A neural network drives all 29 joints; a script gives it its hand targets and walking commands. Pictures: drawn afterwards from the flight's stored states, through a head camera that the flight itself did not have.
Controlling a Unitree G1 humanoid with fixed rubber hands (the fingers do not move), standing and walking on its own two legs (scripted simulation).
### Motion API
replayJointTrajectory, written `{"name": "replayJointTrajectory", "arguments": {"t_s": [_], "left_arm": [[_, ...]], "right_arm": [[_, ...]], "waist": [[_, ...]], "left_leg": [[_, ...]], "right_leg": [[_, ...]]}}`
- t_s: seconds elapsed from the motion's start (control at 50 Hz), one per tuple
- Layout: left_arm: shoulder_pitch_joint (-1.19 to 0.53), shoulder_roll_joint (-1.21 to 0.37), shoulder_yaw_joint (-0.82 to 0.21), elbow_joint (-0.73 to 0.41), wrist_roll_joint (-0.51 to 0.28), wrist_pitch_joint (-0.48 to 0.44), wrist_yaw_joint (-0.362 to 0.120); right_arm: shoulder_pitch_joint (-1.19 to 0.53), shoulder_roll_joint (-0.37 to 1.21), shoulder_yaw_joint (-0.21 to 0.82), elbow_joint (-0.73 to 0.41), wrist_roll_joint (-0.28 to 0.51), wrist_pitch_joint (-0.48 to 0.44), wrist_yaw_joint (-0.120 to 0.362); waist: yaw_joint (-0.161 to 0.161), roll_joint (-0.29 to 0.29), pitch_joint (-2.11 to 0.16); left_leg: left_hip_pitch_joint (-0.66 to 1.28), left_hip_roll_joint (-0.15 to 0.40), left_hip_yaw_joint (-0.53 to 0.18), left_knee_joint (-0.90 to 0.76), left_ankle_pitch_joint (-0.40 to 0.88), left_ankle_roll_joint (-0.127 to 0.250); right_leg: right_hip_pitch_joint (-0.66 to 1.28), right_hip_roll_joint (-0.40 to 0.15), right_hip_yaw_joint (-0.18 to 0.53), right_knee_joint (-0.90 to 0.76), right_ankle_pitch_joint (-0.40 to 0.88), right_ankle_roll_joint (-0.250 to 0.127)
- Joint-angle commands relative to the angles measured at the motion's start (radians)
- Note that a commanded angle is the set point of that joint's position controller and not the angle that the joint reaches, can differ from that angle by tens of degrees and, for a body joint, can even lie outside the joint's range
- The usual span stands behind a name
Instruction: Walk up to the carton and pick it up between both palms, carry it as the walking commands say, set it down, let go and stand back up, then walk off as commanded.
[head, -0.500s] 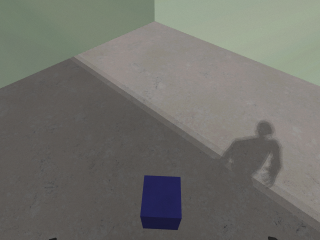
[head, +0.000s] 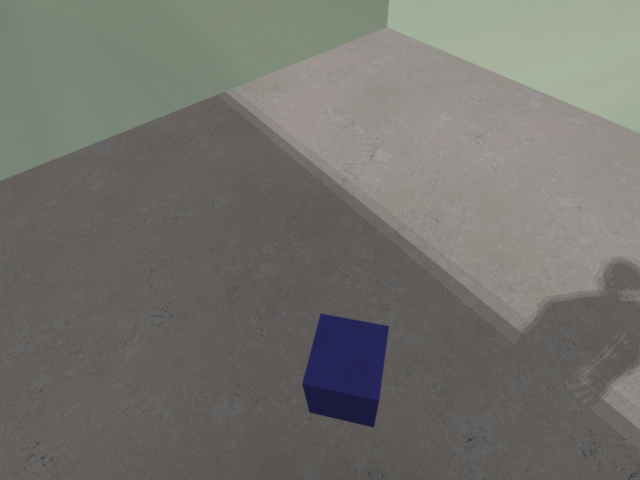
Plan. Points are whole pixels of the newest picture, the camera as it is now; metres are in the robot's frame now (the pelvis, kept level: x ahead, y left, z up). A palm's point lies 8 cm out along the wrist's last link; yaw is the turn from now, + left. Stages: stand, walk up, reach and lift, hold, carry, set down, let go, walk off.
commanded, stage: walk off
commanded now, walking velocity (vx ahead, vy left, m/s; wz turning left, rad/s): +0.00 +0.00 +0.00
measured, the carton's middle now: (347, 371) +0.50 -0.03 -0.65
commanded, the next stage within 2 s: none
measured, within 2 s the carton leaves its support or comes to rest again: neither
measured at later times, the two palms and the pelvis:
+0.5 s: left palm out of the picture -0.01 +0.27 -0.11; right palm out of the picture +0.03 -0.30 -0.15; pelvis -0.05 -0.03 -0.01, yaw +10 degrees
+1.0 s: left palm out of the picture -0.17 +0.26 -0.14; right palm (481, 467) +0.16 -0.19 -0.11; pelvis -0.08 -0.01 -0.01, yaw +28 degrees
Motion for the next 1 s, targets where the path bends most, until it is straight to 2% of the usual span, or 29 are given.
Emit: {"name": "replayJointTrajectory", "arguments": {"t_s": [0.0,0.04,0.08,0.1,0.12,0.14,0.16,0.18,0.22,0.26,0.32,0.38,0.42,0.44,0.46,0.48,0.5,0.52,0.54,0.58,0.66,0.76,0.82,0.86,0.88,0.9,0.92,0.94,0.98], "left_arm": [[0.048,0.188,0.043,-0.009,0.007,-0.001,0.001],[0.069,0.189,0.05,0.007,0.009,0.006,-0.003],[0.067,0.187,0.057,0.018,0.0,0.011,-0.004],[0.079,0.159,0.05,0.015,-0.006,0.005,-0.009],[0.079,0.123,0.045,0.002,-0.009,-0.003,-0.014],[0.005,0.086,0.036,-0.023,-0.012,-0.009,-0.013],[-0.02,0.11,0.041,-0.018,-0.005,-0.008,-0.01],[-0.017,0.114,0.044,-0.015,-0.004,-0.01,-0.009],[0.0,0.125,0.05,-0.011,-0.002,-0.012,-0.009],[-0.007,0.118,0.053,-0.023,-0.005,-0.014,-0.005],[-0.024,0.092,0.05,-0.049,-0.013,-0.015,0.002],[0.008,0.081,0.047,-0.057,-0.022,-0.022,0.007],[0.085,0.083,0.051,-0.037,-0.023,-0.031,0.016],[0.129,0.136,0.064,-0.029,-0.008,-0.039,0.025],[0.149,0.223,0.082,-0.038,-0.002,-0.039,0.029],[0.091,0.29,0.089,-0.065,-0.001,-0.028,0.021],[0.103,0.214,0.071,-0.066,0.002,-0.026,0.012],[0.053,0.161,0.055,-0.078,0.0,-0.025,0.008],[-0.008,0.138,0.048,-0.103,0.004,-0.021,0.008],[-0.027,0.131,0.047,-0.117,0.005,-0.025,0.019],[0.067,0.143,0.057,-0.098,0.007,-0.034,0.017],[0.081,0.17,0.069,-0.092,0.016,-0.038,0.0],[0.078,0.193,0.082,-0.091,0.016,-0.034,-0.012],[0.069,0.2,0.091,-0.089,0.007,-0.026,-0.018],[0.082,0.183,0.088,-0.09,0.003,-0.022,-0.025],[0.102,0.131,0.075,-0.114,0.002,-0.017,-0.033],[0.027,0.063,0.053,-0.189,0.011,0.0,-0.021],[-0.028,0.115,0.061,-0.183,0.01,0.016,-0.012],[0.001,0.11,0.065,-0.165,0.0,0.013,-0.018]], "right_arm": [[-0.002,-0.045,-0.003,-0.041,0.009,-0.007,-0.011],[0.052,-0.042,-0.003,-0.018,0.014,-0.013,-0.022],[0.151,-0.027,0.002,0.024,0.014,-0.027,-0.028],[0.163,-0.056,-0.001,0.026,0.002,-0.037,-0.031],[0.166,-0.096,-0.005,0.012,-0.012,-0.048,-0.03],[0.078,-0.136,-0.007,-0.001,0.002,-0.054,-0.021],[0.022,-0.113,-0.003,-0.022,-0.006,-0.064,-0.016],[0.009,-0.106,-0.001,-0.029,-0.005,-0.072,-0.016],[0.044,-0.112,-0.005,-0.026,-0.006,-0.076,-0.023],[0.089,-0.115,-0.013,-0.021,-0.009,-0.077,-0.024],[0.119,-0.129,-0.028,-0.015,-0.014,-0.066,-0.023],[0.09,-0.139,-0.043,-0.024,-0.013,-0.051,-0.018],[0.048,-0.134,-0.046,-0.041,-0.004,-0.043,-0.013],[0.055,-0.11,-0.043,-0.054,0.001,-0.046,-0.009],[0.101,-0.029,-0.03,-0.07,-0.001,-0.05,-0.01],[0.08,-0.024,-0.027,-0.093,-0.009,-0.041,-0.024],[0.051,-0.081,-0.043,-0.089,-0.02,-0.033,-0.023],[0.059,-0.067,-0.046,-0.079,-0.018,-0.029,-0.012],[0.088,-0.06,-0.046,-0.067,-0.013,-0.024,0.001],[0.097,-0.048,-0.046,-0.062,-0.012,-0.017,0.023],[0.014,-0.034,-0.037,-0.108,-0.007,-0.014,0.035],[-0.059,-0.01,-0.02,-0.169,0.0,-0.013,0.05],[-0.058,-0.008,-0.02,-0.193,0.003,-0.02,0.052],[-0.011,-0.015,-0.026,-0.193,0.0,-0.03,0.05],[0.038,-0.051,-0.038,-0.18,-0.009,-0.042,0.042],[0.099,-0.147,-0.059,-0.176,-0.022,-0.056,0.028],[0.134,-0.271,-0.086,-0.177,-0.003,-0.06,0.022],[0.162,-0.212,-0.077,-0.169,-0.001,-0.061,0.019],[0.028,-0.124,-0.047,-0.191,0.0,-0.054,0.005]], "waist": [[0.03,-0.221,-0.025],[0.025,-0.22,-0.033],[-0.019,-0.171,-0.044],[-0.018,-0.126,-0.04],[-0.011,0.022,-0.071],[0.004,0.148,0.036],[0.005,0.139,0.062],[0.004,0.142,0.064],[-0.005,0.17,0.048],[-0.026,0.163,0.025],[-0.04,0.15,0.004],[-0.032,0.159,-0.03],[0.006,0.13,-0.052],[0.012,0.057,-0.079],[-0.004,-0.198,-0.118],[0.008,-0.333,-0.096],[0.007,-0.194,-0.059],[-0.024,-0.156,-0.013],[-0.049,-0.165,0.002],[-0.048,-0.206,0.002],[0.006,-0.192,-0.016],[0.024,-0.203,-0.034],[0.019,-0.219,-0.059],[-0.017,-0.189,-0.069],[-0.047,-0.105,-0.086],[-0.072,0.145,-0.109],[-0.093,0.325,-0.091],[-0.123,0.144,-0.098],[-0.039,0.102,-0.03]], "left_leg": [[-0.011,0.011,0.068,-0.226,-0.087,0.011],[0.054,0.009,0.087,-0.373,-0.046,0.036],[0.2,0.018,0.093,-0.651,0.204,0.071],[0.266,0.075,0.031,-0.69,0.248,0.089],[0.314,0.228,-0.152,-0.71,0.176,0.108],[0.101,0.312,-0.232,-0.734,0.191,0.162],[0.02,0.303,-0.237,-0.739,0.168,0.171],[0.023,0.288,-0.226,-0.722,0.23,0.161],[0.09,0.272,-0.222,-0.668,0.417,0.169],[0.168,0.282,-0.245,-0.609,0.618,0.202],[0.221,0.28,-0.271,-0.565,0.761,0.221],[0.205,0.245,-0.27,-0.53,0.79,0.203],[0.123,0.193,-0.237,-0.474,0.69,0.143],[0.003,0.151,-0.21,-0.407,0.508,0.09],[-0.163,0.027,-0.081,-0.184,0.114,0.04],[-0.218,-0.024,0.021,-0.005,-0.203,0.03],[-0.191,0.025,-0.024,0.129,-0.176,0.032],[-0.192,0.038,-0.03,0.18,-0.113,0.035],[-0.179,0.046,-0.006,0.207,-0.052,0.027],[-0.198,0.046,0.036,0.213,0.029,-0.003],[-0.237,0.068,0.075,0.1,0.028,-0.029],[-0.124,0.075,0.143,-0.095,0.002,-0.004],[-0.053,0.06,0.177,-0.198,0.007,0.017],[0.061,0.052,0.185,-0.388,0.135,0.039],[0.191,0.063,0.149,-0.502,0.254,0.046],[0.324,0.279,-0.134,-0.652,0.389,0.088],[0.273,0.491,-0.392,-0.634,0.697,0.253],[0.253,0.46,-0.316,-0.611,0.692,0.294],[0.157,0.318,-0.18,-0.621,0.542,0.236]], "right_leg": [[0.12,-0.209,0.255,-0.191,-0.076,-0.114],[0.12,-0.221,0.275,-0.175,0.016,-0.124],[0.063,-0.198,0.241,-0.149,0.027,-0.075],[-0.003,-0.176,0.224,-0.136,-0.008,-0.023],[-0.084,-0.124,0.148,-0.016,-0.078,0.019],[-0.085,-0.035,0.052,-0.031,-0.086,0.058],[-0.014,-0.042,0.057,0.044,-0.076,0.062],[-0.02,-0.032,0.048,0.073,-0.069,0.065],[-0.074,-0.023,0.043,0.149,-0.122,0.066],[-0.148,-0.002,0.052,0.251,-0.242,0.069],[-0.199,0.015,0.072,0.307,-0.31,0.08],[-0.125,0.038,0.062,0.213,-0.272,0.092],[0.046,0.044,0.029,-0.043,-0.104,0.097],[0.215,-0.034,0.088,-0.145,-0.007,0.097],[0.353,-0.307,0.322,-0.207,0.097,0.061],[0.178,-0.459,0.428,-0.178,0.252,-0.073],[0.102,-0.42,0.372,-0.17,0.258,-0.103],[0.046,-0.354,0.275,-0.168,0.21,-0.089],[0.017,-0.297,0.195,-0.168,0.169,-0.058],[0.044,-0.236,0.104,-0.158,0.193,-0.049],[0.145,-0.283,0.082,-0.137,0.248,-0.095],[0.111,-0.32,0.021,-0.095,0.303,-0.108],[0.109,-0.338,-0.003,-0.044,0.352,-0.089],[0.068,-0.33,-0.048,0.042,0.288,-0.033],[-0.017,-0.312,-0.085,0.145,0.205,0.023],[-0.199,-0.214,-0.156,0.402,-0.125,0.091],[-0.379,-0.071,-0.087,0.564,-0.493,0.131],[-0.372,-0.091,0.031,0.672,-0.462,0.128],[-0.346,-0.111,0.075,0.66,-0.293,0.119]]}}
